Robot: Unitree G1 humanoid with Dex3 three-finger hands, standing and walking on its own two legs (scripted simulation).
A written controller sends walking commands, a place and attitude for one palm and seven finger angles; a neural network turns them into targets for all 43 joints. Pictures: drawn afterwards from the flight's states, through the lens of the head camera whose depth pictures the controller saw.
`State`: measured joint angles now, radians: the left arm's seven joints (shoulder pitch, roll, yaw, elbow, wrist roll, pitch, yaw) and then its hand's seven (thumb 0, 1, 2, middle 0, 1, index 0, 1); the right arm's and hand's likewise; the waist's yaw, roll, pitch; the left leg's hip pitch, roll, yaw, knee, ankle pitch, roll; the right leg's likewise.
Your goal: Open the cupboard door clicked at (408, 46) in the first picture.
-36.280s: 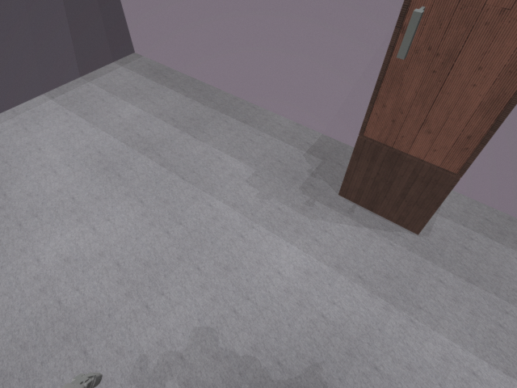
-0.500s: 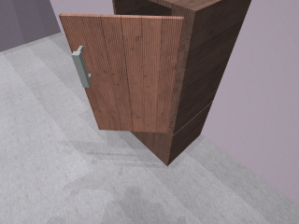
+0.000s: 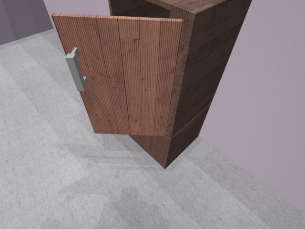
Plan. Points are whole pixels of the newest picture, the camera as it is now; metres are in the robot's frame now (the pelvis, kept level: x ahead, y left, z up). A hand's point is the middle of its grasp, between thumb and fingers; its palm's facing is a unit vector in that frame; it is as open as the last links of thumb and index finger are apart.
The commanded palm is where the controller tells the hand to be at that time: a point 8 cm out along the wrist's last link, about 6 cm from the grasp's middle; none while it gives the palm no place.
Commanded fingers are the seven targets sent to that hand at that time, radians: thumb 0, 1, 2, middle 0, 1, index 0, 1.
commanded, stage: look again from close up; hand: left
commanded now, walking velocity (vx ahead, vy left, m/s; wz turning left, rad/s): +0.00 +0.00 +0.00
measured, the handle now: (78, 69) +0.58 +0.29 +0.08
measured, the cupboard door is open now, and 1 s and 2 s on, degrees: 43 43 43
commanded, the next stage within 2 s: shuffle to correct the standing spot in 0.36 s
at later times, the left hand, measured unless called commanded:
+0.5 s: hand out of the picture +0.05 +0.20 -0.17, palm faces +0.00 -0.97 -0.23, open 7.4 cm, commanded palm none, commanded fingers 0.00 0.90 0.90 -0.20 -0.30 -0.20 -0.30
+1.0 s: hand out of the picture +0.03 +0.25 -0.18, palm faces +0.03 -0.98 -0.21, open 7.4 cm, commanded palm none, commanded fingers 0.00 0.90 0.90 -0.20 -0.30 -0.20 -0.30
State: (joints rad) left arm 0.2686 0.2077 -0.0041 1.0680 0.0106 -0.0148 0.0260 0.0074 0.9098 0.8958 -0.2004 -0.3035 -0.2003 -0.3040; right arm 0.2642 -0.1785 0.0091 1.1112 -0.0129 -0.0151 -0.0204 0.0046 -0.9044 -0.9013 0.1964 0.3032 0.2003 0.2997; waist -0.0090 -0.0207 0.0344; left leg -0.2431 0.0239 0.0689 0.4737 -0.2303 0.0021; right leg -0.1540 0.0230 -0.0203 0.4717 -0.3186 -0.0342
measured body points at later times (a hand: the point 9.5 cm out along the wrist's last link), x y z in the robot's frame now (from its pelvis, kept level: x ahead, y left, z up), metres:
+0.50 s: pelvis +0.02 +0.01 +0.00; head +0.03 +0.01 +0.45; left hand +0.05 +0.25 -0.15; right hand +0.08 -0.24 -0.15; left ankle +0.01 +0.12 -0.74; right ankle -0.04 -0.10 -0.74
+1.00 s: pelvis +0.02 +0.06 +0.00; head +0.04 +0.08 +0.45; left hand +0.03 +0.30 -0.16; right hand +0.05 -0.17 -0.14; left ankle +0.02 +0.12 -0.74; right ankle -0.02 -0.08 -0.69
